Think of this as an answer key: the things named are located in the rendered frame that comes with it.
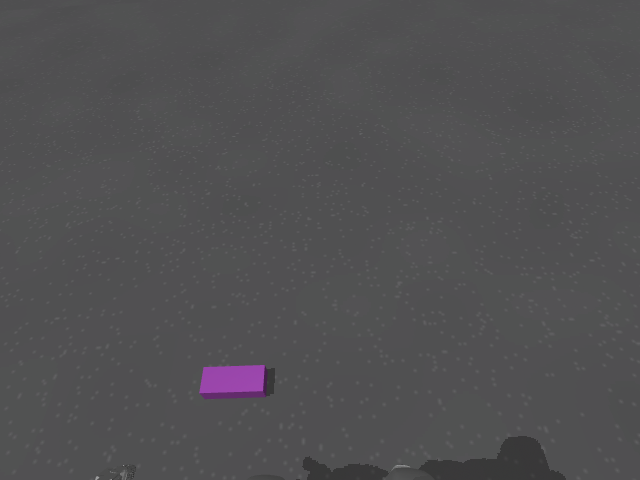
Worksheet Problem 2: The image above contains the carton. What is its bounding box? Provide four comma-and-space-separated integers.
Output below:
199, 365, 268, 399

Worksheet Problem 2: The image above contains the left robot hand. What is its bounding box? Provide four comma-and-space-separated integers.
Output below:
95, 464, 136, 480

